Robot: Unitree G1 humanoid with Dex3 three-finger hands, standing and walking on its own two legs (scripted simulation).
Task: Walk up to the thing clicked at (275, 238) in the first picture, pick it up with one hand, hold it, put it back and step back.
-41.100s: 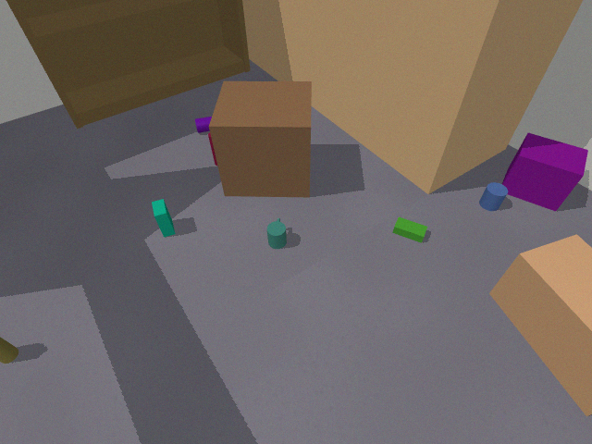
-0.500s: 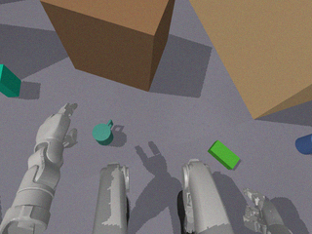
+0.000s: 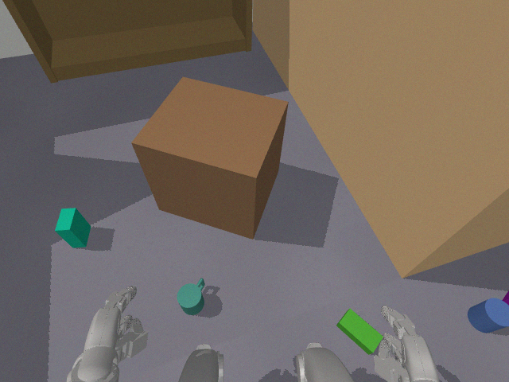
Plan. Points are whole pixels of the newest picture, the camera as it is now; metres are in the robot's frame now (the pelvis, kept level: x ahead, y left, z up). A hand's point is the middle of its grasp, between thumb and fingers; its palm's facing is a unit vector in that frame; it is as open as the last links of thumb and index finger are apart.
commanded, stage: home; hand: left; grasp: from above
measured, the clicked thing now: (194, 295) +0.45 +0.19 -0.62
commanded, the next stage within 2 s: none
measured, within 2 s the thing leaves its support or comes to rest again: neither
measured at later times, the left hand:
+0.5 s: hand (124, 358) +0.18 +0.18 +0.00, palm faces +0.08 -0.98 -0.20, open 7.4 cm
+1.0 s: hand (129, 348) +0.19 +0.18 +0.00, palm faces +0.07 -0.98 -0.20, open 7.4 cm
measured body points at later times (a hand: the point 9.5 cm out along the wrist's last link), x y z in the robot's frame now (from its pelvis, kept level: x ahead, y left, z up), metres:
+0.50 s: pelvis +0.03 +0.00 +0.05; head +0.04 +0.01 +0.50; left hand +0.18 +0.24 +0.02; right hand +0.21 -0.24 +0.00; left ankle +0.04 +0.13 -0.63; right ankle +0.03 -0.15 -0.63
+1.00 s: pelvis +0.03 +0.00 +0.05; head +0.05 +0.00 +0.50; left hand +0.19 +0.23 +0.02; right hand +0.19 -0.25 -0.01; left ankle +0.04 +0.13 -0.63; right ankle +0.03 -0.15 -0.63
